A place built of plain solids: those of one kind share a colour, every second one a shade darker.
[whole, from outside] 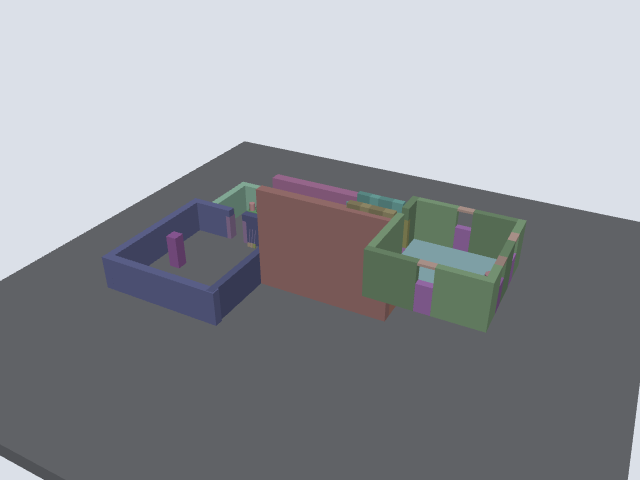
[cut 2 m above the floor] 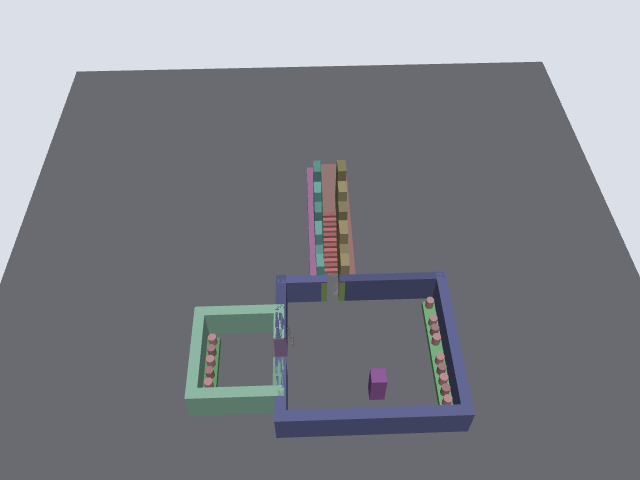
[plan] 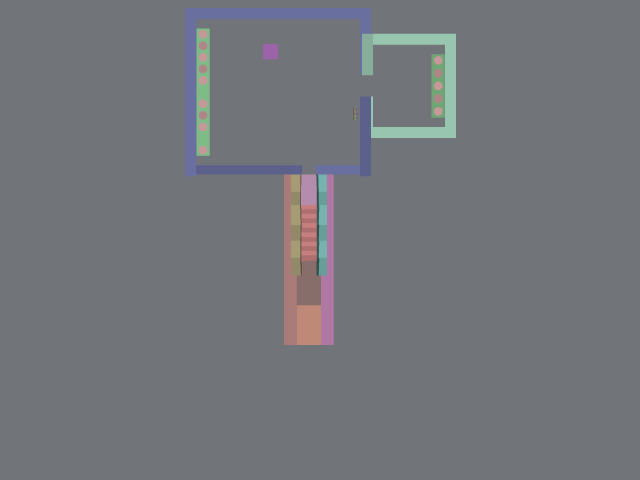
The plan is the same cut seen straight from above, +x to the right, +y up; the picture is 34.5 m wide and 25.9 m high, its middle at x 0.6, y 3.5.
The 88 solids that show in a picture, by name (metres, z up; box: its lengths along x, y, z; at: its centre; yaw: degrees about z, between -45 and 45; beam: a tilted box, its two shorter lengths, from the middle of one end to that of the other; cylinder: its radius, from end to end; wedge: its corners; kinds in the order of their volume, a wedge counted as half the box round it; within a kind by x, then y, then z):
{
 "wall_chamber_1": {"box": [0.6, 9.08, 2.74], "at": [-6.37, 11.48, 1.07]},
 "wall_chamber_2": {"box": [6.21, 0.5, 2.74], "at": [-3.47, 7.29, 1.07]},
 "wall_chamber_3": {"box": [10.03, 0.6, 2.74], "at": [-1.66, 15.72, 1.07]},
 "wall_chamber_4": {"box": [2.9, 0.5, 2.74], "at": [1.81, 7.29, 1.07]},
 "wall_chamber_5": {"box": [0.6, 4.3, 2.74], "at": [3.06, 9.09, 1.07]},
 "wall_chamber_6": {"box": [0.6, 3.63, 2.74], "at": [3.06, 14.2, 1.07]},
 "mass_rock_left_1": {"box": [0.7, 9.2, 7.45], "at": [-0.99, 2.44, 3.43]},
 "mass_rock_right_1": {"box": [0.7, 9.2, 7.45], "at": [0.99, 2.44, 3.43]},
 "wall_yard_1": {"box": [0.45, 2.96, 3.0], "at": [-4.88, -7.56, 5.81]},
 "wall_yard_2": {"box": [0.45, 2.96, 3.0], "at": [-4.88, -3.65, 5.81]},
 "wall_yard_3": {"box": [1.75, 0.45, 3.0], "at": [-4.23, -8.82, 5.81]},
 "wall_yard_4": {"box": [4.74, 0.45, 3.0], "at": [-2.73, -2.39, 5.81]},
 "wall_yard_5": {"box": [1.84, 0.45, 3.0], "at": [-1.48, -8.82, 5.81]},
 "wall_yard_6": {"box": [1.79, 0.45, 3.0], "at": [1.25, -2.39, 5.81]},
 "wall_yard_7": {"box": [1.75, 0.45, 3.0], "at": [1.27, -8.82, 5.81]},
 "wall_yard_8": {"box": [0.45, 2.96, 3.0], "at": [1.92, -7.56, 5.81]},
 "wall_yard_9": {"box": [0.45, 2.96, 3.0], "at": [1.92, -3.65, 5.81]},
 "wall_side_chamber_1": {"box": [0.6, 2.24, 2.59], "at": [3.16, 10.12, 0.99]},
 "wall_side_chamber_2": {"box": [0.6, 2.24, 2.59], "at": [3.16, 13.51, 0.99]},
 "wall_side_chamber_3": {"box": [5.08, 0.6, 2.59], "at": [5.4, 9.3, 0.99]},
 "wall_side_chamber_4": {"box": [5.08, 0.6, 2.59], "at": [5.4, 14.33, 0.99]},
 "wall_side_chamber_5": {"box": [0.6, 5.63, 2.59], "at": [7.64, 11.82, 0.99]},
 "fill_under_steps_1": {"wedge": [[-0.66, -0.02, -0.3], [-0.66, -0.02, 4.29], [-0.66, 5.56, -0.3], [-0.66, 5.56, -0.24], [0.66, -0.02, -0.3], [0.66, -0.02, 4.29], [0.66, 5.56, -0.3], [0.66, 5.56, -0.24]]},
 "mass_under_head_1": {"box": [1.31, 2.15, 4.61], "at": [0.0, -1.09, 2.0]},
 "floor_yard_1": {"box": [6.35, 5.98, 0.3], "at": [-1.48, -5.6, 4.46]},
 "rock_right_1": {"wedge": [[0.36, -2.16, 4.11], [0.37, -1.48, 4.11], [0.49, -2.16, 7.45], [0.5, -1.48, 7.45], [0.94, -2.16, 4.11], [0.94, -2.16, 7.45], [0.94, -1.48, 4.11], [0.94, -1.48, 7.45]]},
 "rock_right_2": {"wedge": [[0.36, -0.58, 4.11], [0.37, -1.48, 4.11], [0.48, -0.58, 7.45], [0.5, -1.48, 7.45], [0.93, -1.48, 4.11], [0.93, -1.48, 7.45], [0.93, -0.58, 4.11], [0.93, -0.58, 7.45]]},
 "rock_right_3": {"wedge": [[0.36, -0.58, 4.11], [0.39, 0.0, 4.11], [0.48, -0.58, 7.45], [0.51, 0.0, 7.45], [0.94, -0.58, 4.11], [0.94, -0.58, 7.45], [0.94, 0.0, 4.11], [0.94, 0.0, 7.45]]},
 "rock_right_4": {"wedge": [[0.36, 0.0, 3.38], [0.4, 0.85, 3.38], [0.51, 0.0, 7.45], [0.56, 0.85, 7.45], [0.96, 0.0, 3.38], [0.96, 0.0, 7.45], [0.96, 0.85, 3.38], [0.96, 0.85, 7.45]]},
 "rock_right_5": {"wedge": [[0.37, 4.31, -0.5], [0.41, 5.39, -0.5], [0.53, 4.31, 3.76], [0.56, 5.39, 3.76], [0.98, 4.31, -0.5], [0.98, 4.31, 3.76], [0.98, 5.39, -0.5], [0.98, 5.39, 3.76]]},
 "rock_right_6": {"wedge": [[0.38, 1.59, 1.94], [0.41, 2.54, 1.94], [0.53, 1.59, 6.09], [0.56, 2.54, 6.09], [0.98, 1.59, 1.94], [0.98, 1.59, 6.09], [0.98, 2.54, 1.94], [0.98, 2.54, 6.09]]},
 "rock_right_7": {"wedge": [[0.38, 2.54, 1.16], [0.41, 3.45, 1.16], [0.53, 2.54, 5.28], [0.56, 3.45, 5.28], [0.98, 2.54, 1.16], [0.98, 2.54, 5.28], [0.98, 3.45, 1.16], [0.98, 3.45, 5.28]]},
 "rock_right_8": {"wedge": [[0.38, 3.45, 0.42], [0.41, 4.31, 0.42], [0.53, 3.45, 4.5], [0.56, 4.31, 4.5], [0.98, 3.45, 0.42], [0.98, 3.45, 4.5], [0.98, 4.31, 0.42], [0.98, 4.31, 4.5]]},
 "rock_right_9": {"wedge": [[0.38, 7.04, -0.5], [0.41, 6.1, -0.5], [0.51, 7.04, 2.84], [0.53, 6.1, 2.84], [0.96, 6.1, -0.5], [0.96, 6.1, 2.84], [0.96, 7.04, -0.5], [0.96, 7.04, 2.84]]},
 "rock_right_10": {"wedge": [[0.41, 5.39, -0.5], [0.41, 6.1, -0.5], [0.53, 5.39, 2.84], [0.53, 6.1, 2.84], [0.98, 5.39, -0.5], [0.98, 5.39, 2.84], [0.98, 6.1, -0.5], [0.98, 6.1, 2.84]]},
 "rock_left_1": {"wedge": [[-0.97, 5.39, -0.5], [-0.97, 5.39, 2.84], [-0.97, 6.1, -0.5], [-0.97, 6.1, 2.84], [-0.46, 5.39, 2.84], [-0.45, 6.1, 2.84], [-0.42, 5.39, -0.5], [-0.41, 6.1, -0.5]]},
 "rock_left_2": {"wedge": [[-0.97, 6.1, -0.5], [-0.97, 6.1, 2.84], [-0.97, 7.04, -0.5], [-0.97, 7.04, 2.84], [-0.45, 6.1, 2.84], [-0.45, 7.04, 2.84], [-0.41, 6.1, -0.5], [-0.41, 7.04, -0.5]]},
 "rock_left_3": {"wedge": [[-0.96, -2.16, 4.11], [-0.96, -2.16, 7.45], [-0.96, -1.48, 4.11], [-0.96, -1.48, 7.45], [-0.45, -2.16, 7.45], [-0.45, -1.48, 7.45], [-0.41, -2.16, 4.11], [-0.41, -1.48, 4.11]]},
 "rock_left_4": {"wedge": [[-0.96, -1.48, 4.11], [-0.96, -1.48, 7.45], [-0.96, -0.58, 4.11], [-0.96, -0.58, 7.45], [-0.45, -1.48, 7.45], [-0.43, -0.58, 7.45], [-0.41, -1.48, 4.11], [-0.39, -0.58, 4.11]]},
 "rock_left_5": {"wedge": [[-0.96, 2.54, 1.16], [-0.96, 2.54, 5.28], [-0.96, 3.45, 1.16], [-0.96, 3.45, 5.28], [-0.46, 3.45, 5.28], [-0.45, 2.54, 5.28], [-0.41, 3.45, 1.16], [-0.4, 2.54, 1.16]]},
 "rock_left_6": {"wedge": [[-0.96, 3.45, 0.42], [-0.96, 3.45, 4.5], [-0.96, 4.31, 0.42], [-0.96, 4.31, 4.5], [-0.45, 3.45, 4.5], [-0.44, 4.31, 4.5], [-0.4, 3.45, 0.42], [-0.4, 4.31, 0.42]]},
 "rock_left_7": {"wedge": [[-0.96, 4.31, -0.5], [-0.96, 4.31, 3.76], [-0.96, 5.39, -0.5], [-0.96, 5.39, 3.76], [-0.47, 5.39, 3.76], [-0.44, 4.31, 3.76], [-0.42, 5.39, -0.5], [-0.38, 4.31, -0.5]]},
 "rock_left_8": {"wedge": [[-0.95, 1.59, 1.94], [-0.95, 1.59, 6.09], [-0.95, 2.54, 1.94], [-0.95, 2.54, 6.09], [-0.46, 2.54, 6.09], [-0.43, 1.59, 6.09], [-0.41, 2.54, 1.94], [-0.38, 1.59, 1.94]]},
 "rock_left_9": {"wedge": [[-0.94, -0.58, 4.11], [-0.94, -0.58, 7.45], [-0.94, 0.0, 4.11], [-0.94, 0.0, 7.45], [-0.43, -0.58, 7.45], [-0.41, 0.0, 7.45], [-0.39, -0.58, 4.11], [-0.37, 0.0, 4.11]]},
 "rock_left_10": {"wedge": [[-0.94, 0.0, 3.38], [-0.94, 0.0, 7.45], [-0.94, 0.85, 3.38], [-0.94, 0.85, 7.45], [-0.44, 0.85, 7.45], [-0.41, 0.0, 7.45], [-0.39, 0.85, 3.38], [-0.36, 0.0, 3.38]]},
 "bench_1": {"box": [0.72, 6.88, 0.45], "at": [-5.71, 11.48, 0.18]},
 "bench_2": {"box": [0.72, 3.43, 0.48], "at": [6.98, 11.82, 0.19]},
 "wall_yard_under_light_1": {"box": [0.45, 0.95, 1.75], "at": [-4.88, -5.6, 5.18]},
 "wall_yard_under_light_2": {"box": [0.95, 0.45, 1.75], "at": [-2.88, -8.82, 5.18]},
 "wall_yard_under_light_3": {"box": [0.95, 0.45, 1.75], "at": [-0.08, -8.82, 5.18]},
 "wall_yard_under_light_4": {"box": [0.45, 0.95, 1.75], "at": [1.92, -5.6, 5.18]},
 "pillar_1": {"box": [0.82, 0.82, 2.49], "at": [-2.07, 13.66, 1.2]},
 "cask_1": {"cylinder": 0.23, "from": [-5.71, 8.35, 0.4], "to": [-5.71, 8.35, 1.02]},
 "cask_2": {"cylinder": 0.23, "from": [-5.71, 9.6, 0.4], "to": [-5.71, 9.6, 1.02]},
 "cask_3": {"cylinder": 0.23, "from": [-5.71, 10.23, 0.4], "to": [-5.71, 10.23, 1.02]},
 "cask_4": {"cylinder": 0.23, "from": [-5.71, 10.85, 0.4], "to": [-5.71, 10.85, 1.02]},
 "cask_5": {"cylinder": 0.23, "from": [-5.71, 12.1, 0.4], "to": [-5.71, 12.1, 1.02]},
 "cask_6": {"cylinder": 0.23, "from": [-5.71, 12.73, 0.4], "to": [-5.71, 12.73, 1.02]},
 "cask_7": {"cylinder": 0.23, "from": [-5.71, 13.36, 0.4], "to": [-5.71, 13.36, 1.02]},
 "cask_8": {"cylinder": 0.23, "from": [-5.71, 13.98, 0.4], "to": [-5.71, 13.98, 1.02]},
 "cask_9": {"cylinder": 0.23, "from": [-5.71, 14.61, 0.4], "to": [-5.71, 14.61, 1.02]},
 "cask_10": {"cylinder": 0.23, "from": [6.98, 10.44, 0.43], "to": [6.98, 10.44, 1.05]},
 "cask_11": {"cylinder": 0.23, "from": [6.98, 11.13, 0.43], "to": [6.98, 11.13, 1.05]},
 "cask_12": {"cylinder": 0.23, "from": [6.98, 11.82, 0.43], "to": [6.98, 11.82, 1.05]},
 "cask_13": {"cylinder": 0.23, "from": [6.98, 12.5, 0.43], "to": [6.98, 12.5, 1.05]},
 "cask_14": {"cylinder": 0.23, "from": [6.98, 13.19, 0.43], "to": [6.98, 13.19, 1.05]},
 "floor_lower_1": {"box": [1.67, 2.01, 0.4], "at": [0.0, 6.03, -0.2]},
 "tread_1": {"wedge": [[-0.66, 2.36, 1.9], [-0.66, 2.36, 2.41], [-0.66, 2.66, 1.9], [-0.66, 2.66, 2.4], [0.66, 2.39, 1.9], [0.66, 2.39, 2.41], [0.66, 2.69, 1.9], [0.66, 2.69, 2.39]]},
 "tread_2": {"wedge": [[-0.66, 2.62, 1.7], [-0.66, 2.62, 2.2], [-0.66, 2.93, 1.7], [-0.66, 2.93, 2.18], [0.66, 2.65, 1.7], [0.66, 2.65, 2.22], [0.66, 2.91, 1.7], [0.66, 2.91, 2.2]]},
 "tread_3": {"wedge": [[-0.66, 2.89, 1.49], [-0.66, 2.89, 2.0], [-0.66, 3.17, 1.49], [-0.66, 3.17, 1.98], [0.66, 2.87, 1.49], [0.66, 2.87, 2.01], [0.66, 3.15, 1.49], [0.66, 3.15, 1.99]]},
 "tread_4": {"wedge": [[-0.66, 3.13, 1.29], [-0.66, 3.13, 1.79], [-0.66, 3.4, 1.29], [-0.66, 3.4, 1.78], [0.66, 3.12, 1.29], [0.66, 3.12, 1.8], [0.66, 3.4, 1.29], [0.66, 3.4, 1.78]]},
 "tread_5": {"wedge": [[-0.66, 3.36, 1.09], [-0.66, 3.36, 1.59], [-0.66, 3.66, 1.09], [-0.66, 3.66, 1.57], [0.66, 3.36, 1.09], [0.66, 3.36, 1.6], [0.66, 3.65, 1.09], [0.66, 3.65, 1.58]]},
 "tread_6": {"wedge": [[-0.66, 3.61, 0.89], [-0.66, 3.61, 1.38], [-0.66, 3.91, 0.89], [-0.66, 3.91, 1.37], [0.66, 3.61, 0.89], [0.66, 3.61, 1.39], [0.66, 3.9, 0.89], [0.66, 3.9, 1.38]]},
 "tread_7": {"wedge": [[-0.66, 3.87, 0.68], [-0.66, 3.87, 1.2], [-0.66, 4.17, 0.68], [-0.66, 4.17, 1.18], [0.66, 3.86, 0.68], [0.66, 3.86, 1.18], [0.66, 4.15, 0.68], [0.66, 4.15, 1.17]]},
 "tread_8": {"wedge": [[-0.66, 4.14, 0.49], [-0.66, 4.14, 0.98], [-0.66, 4.41, 0.49], [-0.66, 4.41, 0.97], [0.66, 4.11, 0.49], [0.66, 4.11, 0.98], [0.66, 4.42, 0.49], [0.66, 4.42, 0.97]]},
 "tread_9": {"wedge": [[-0.66, 4.37, 0.3], [-0.66, 4.37, 0.8], [-0.66, 4.68, 0.3], [-0.66, 4.68, 0.79], [0.66, 4.38, 0.3], [0.66, 4.38, 0.77], [0.66, 4.65, 0.3], [0.66, 4.65, 0.76]]},
 "tread_10": {"wedge": [[-0.66, 4.64, 0.1], [-0.66, 4.64, 0.61], [-0.66, 4.91, 0.1], [-0.66, 4.91, 0.6], [0.66, 4.61, 0.1], [0.66, 4.61, 0.59], [0.66, 4.9, 0.1], [0.66, 4.9, 0.57]]},
 "tread_11": {"wedge": [[-0.66, 4.88, -0.1], [-0.66, 4.88, 0.41], [-0.66, 5.17, -0.1], [-0.66, 5.17, 0.4], [0.66, 4.86, -0.1], [0.66, 4.86, 0.39], [0.66, 5.15, -0.1], [0.66, 5.15, 0.37]]},
 "tread_12": {"wedge": [[-0.66, 5.13, -0.3], [-0.66, 5.13, 0.21], [-0.66, 5.39, -0.3], [-0.66, 5.39, 0.2], [0.66, 5.1, -0.3], [0.66, 5.1, 0.19], [0.66, 5.4, -0.3], [0.66, 5.4, 0.18]]},
 "jamb_side_mouth_1": {"box": [0.7, 0.35, 1.95], "at": [3.11, 11.07, 0.93]},
 "jamb_side_mouth_2": {"box": [0.7, 0.35, 1.95], "at": [3.11, 12.57, 0.93]},
 "jamb_chamber_mouth_1": {"box": [0.35, 0.5, 1.96], "at": [-0.54, 7.29, 0.93]},
 "jamb_chamber_mouth_2": {"box": [0.35, 0.5, 1.96], "at": [0.54, 7.29, 0.93]},
 "jamb_cellar_door_1": {"box": [0.35, 0.45, 1.91], "at": [0.54, -2.39, 5.57]},
 "wall_yard_over_light_1": {"box": [0.45, 0.95, 0.15], "at": [-4.88, -5.6, 7.24]},
 "wall_yard_over_light_2": {"box": [0.95, 0.45, 0.15], "at": [-2.88, -8.82, 7.24]},
 "wall_yard_over_light_3": {"box": [0.95, 0.45, 0.15], "at": [-0.08, -8.82, 7.24]},
 "wall_yard_over_light_4": {"box": [0.45, 0.95, 0.15], "at": [1.92, -5.6, 7.24]}
}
